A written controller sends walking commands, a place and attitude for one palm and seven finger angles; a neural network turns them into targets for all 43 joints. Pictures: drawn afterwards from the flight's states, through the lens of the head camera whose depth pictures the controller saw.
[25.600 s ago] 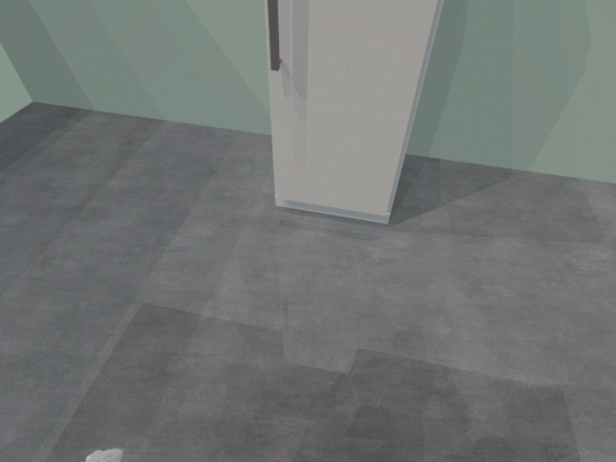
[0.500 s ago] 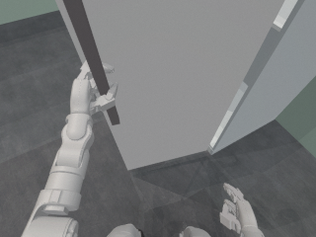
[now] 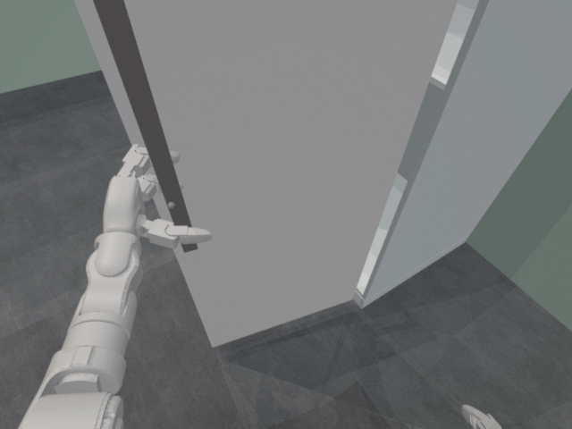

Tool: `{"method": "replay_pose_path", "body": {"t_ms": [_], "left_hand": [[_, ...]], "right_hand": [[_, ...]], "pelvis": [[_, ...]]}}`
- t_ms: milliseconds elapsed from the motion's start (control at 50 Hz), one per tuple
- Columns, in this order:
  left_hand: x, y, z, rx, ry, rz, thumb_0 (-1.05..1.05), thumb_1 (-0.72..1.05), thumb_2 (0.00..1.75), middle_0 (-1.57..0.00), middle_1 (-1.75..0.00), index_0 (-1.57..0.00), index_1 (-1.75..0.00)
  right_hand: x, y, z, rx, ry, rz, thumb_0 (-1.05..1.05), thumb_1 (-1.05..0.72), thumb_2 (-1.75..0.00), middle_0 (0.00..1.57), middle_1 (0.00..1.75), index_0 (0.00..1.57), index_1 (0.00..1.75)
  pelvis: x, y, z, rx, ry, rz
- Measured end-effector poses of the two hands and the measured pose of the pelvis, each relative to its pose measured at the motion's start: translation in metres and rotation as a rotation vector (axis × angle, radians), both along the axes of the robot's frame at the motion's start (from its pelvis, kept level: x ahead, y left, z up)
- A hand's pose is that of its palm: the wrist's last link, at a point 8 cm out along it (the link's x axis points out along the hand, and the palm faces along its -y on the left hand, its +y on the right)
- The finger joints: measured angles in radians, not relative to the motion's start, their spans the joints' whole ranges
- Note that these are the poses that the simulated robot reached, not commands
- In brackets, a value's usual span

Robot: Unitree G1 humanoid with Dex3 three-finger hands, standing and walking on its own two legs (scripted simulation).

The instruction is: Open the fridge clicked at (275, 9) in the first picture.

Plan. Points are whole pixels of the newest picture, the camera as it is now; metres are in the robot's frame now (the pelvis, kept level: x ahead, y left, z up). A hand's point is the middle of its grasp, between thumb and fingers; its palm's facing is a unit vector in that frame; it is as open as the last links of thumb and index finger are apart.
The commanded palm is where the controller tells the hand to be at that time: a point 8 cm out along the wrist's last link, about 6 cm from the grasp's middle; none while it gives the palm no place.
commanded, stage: loosen the grip on the handle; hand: left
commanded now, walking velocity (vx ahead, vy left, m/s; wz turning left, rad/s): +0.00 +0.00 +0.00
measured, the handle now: (158, 146) +0.45 +0.19 +0.17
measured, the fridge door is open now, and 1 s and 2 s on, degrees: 78 76 76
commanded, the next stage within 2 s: slip the hand off the handle in 0.20 s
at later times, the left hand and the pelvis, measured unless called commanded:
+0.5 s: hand (150, 215) +0.39 +0.21 +0.09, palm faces +0.12 -0.98 -0.15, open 14.6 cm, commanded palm +0.35 +0.25 +0.10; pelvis +0.01 +0.04 +0.00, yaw -1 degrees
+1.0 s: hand (109, 236) +0.35 +0.25 +0.10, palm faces +0.13 -0.98 -0.16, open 14.7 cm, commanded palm +0.30 +0.29 +0.10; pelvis +0.01 +0.04 -0.01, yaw +0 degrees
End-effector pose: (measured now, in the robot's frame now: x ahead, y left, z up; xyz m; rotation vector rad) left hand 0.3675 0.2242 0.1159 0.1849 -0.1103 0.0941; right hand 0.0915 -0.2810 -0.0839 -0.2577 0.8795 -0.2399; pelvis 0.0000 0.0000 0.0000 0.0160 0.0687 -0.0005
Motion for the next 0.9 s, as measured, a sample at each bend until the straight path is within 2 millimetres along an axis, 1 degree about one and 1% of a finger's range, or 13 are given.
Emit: {"method": "replay_pose_path", "body": {"t_ms": [80, 160, 220, 300, 360, 420, 580, 680, 800, 900], "left_hand": [[-0.002, 0.005, -0.006, 0.000, 0.032, -0.003, -0.01, -0.42, 0.26, -0.38, -1.29, -0.31, -1.25], [-0.005, 0.004, -0.008, -0.023, 0.015, -0.007, -0.01, -0.49, 0.23, -0.36, -1.24, -0.30, -1.23], [-0.003, 0.005, -0.009, -0.029, 0.004, -0.010, -0.01, -0.52, 0.21, -0.35, -1.21, -0.29, -1.20], [0.001, 0.006, -0.009, -0.023, 0.002, -0.015, -0.01, -0.54, 0.20, -0.34, -1.18, -0.28, -1.18], [0.004, 0.010, -0.012, -0.029, 0.005, -0.014, -0.01, -0.54, 0.20, -0.32, -1.17, -0.27, -1.17], [0.002, 0.018, -0.015, -0.035, 0.006, -0.002, -0.01, -0.55, 0.20, -0.30, -1.16, -0.26, -1.16], [-0.016, 0.045, -0.016, -0.013, -0.021, 0.022, -0.02, -0.55, 0.20, -0.27, -1.15, -0.26, -1.15], [-0.023, 0.052, -0.016, -0.006, -0.015, 0.009, -0.02, -0.55, 0.20, -0.26, -1.15, -0.26, -1.15], [-0.026, 0.060, -0.015, -0.012, 0.001, 0.012, -0.02, -0.55, 0.20, -0.26, -1.15, -0.26, -1.15], [-0.035, 0.071, -0.012, -0.005, -0.003, 0.028, -0.02, -0.55, 0.20, -0.26, -1.15, -0.26, -1.15]], "right_hand": [[-0.016, 0.008, -0.006, 0.014, 0.042, -0.025, 0.01, -0.91, -0.90, 0.19, 0.30, 0.20, 0.30], [-0.017, 0.026, -0.012, 0.043, 0.053, -0.011, 0.02, -0.91, -0.90, 0.19, 0.30, 0.20, 0.30], [-0.010, 0.041, -0.014, 0.065, 0.045, 0.010, 0.02, -0.91, -0.90, 0.20, 0.30, 0.20, 0.30], [0.005, 0.060, -0.015, 0.088, 0.013, 0.036, 0.02, -0.90, -0.90, 0.20, 0.30, 0.20, 0.30], [0.017, 0.071, -0.013, 0.098, -0.014, 0.056, 0.01, -0.90, -0.90, 0.20, 0.30, 0.20, 0.30], [0.027, 0.078, -0.010, 0.101, -0.036, 0.071, 0.01, -0.90, -0.90, 0.20, 0.30, 0.20, 0.30], [0.047, 0.086, -0.005, 0.079, -0.055, 0.105, 0.01, -0.90, -0.90, 0.20, 0.30, 0.20, 0.30], [0.054, 0.087, -0.004, 0.065, -0.058, 0.116, 0.01, -0.90, -0.90, 0.20, 0.30, 0.20, 0.30], [0.057, 0.088, -0.001, 0.061, -0.070, 0.111, 0.01, -0.90, -0.90, 0.20, 0.30, 0.20, 0.30], [0.055, 0.087, -0.001, 0.069, -0.075, 0.108, 0.01, -0.90, -0.90, 0.20, 0.30, 0.20, 0.30]], "pelvis": [[-0.003, 0.004, 0.002, -0.008, 0.008, -0.013], [-0.001, 0.010, 0.002, -0.013, 0.012, -0.010], [0.000, 0.015, 0.001, -0.017, 0.015, -0.006], [0.003, 0.023, 0.000, -0.020, 0.020, -0.007], [0.006, 0.029, -0.002, -0.021, 0.027, -0.009], [0.009, 0.034, -0.003, -0.022, 0.032, -0.014], [0.015, 0.044, -0.005, -0.031, 0.026, -0.007], [0.015, 0.047, -0.006, -0.037, 0.021, 0.004], [0.015, 0.047, -0.006, -0.038, 0.018, 0.005], [0.015, 0.044, -0.005, -0.037, 0.015, 0.002]]}}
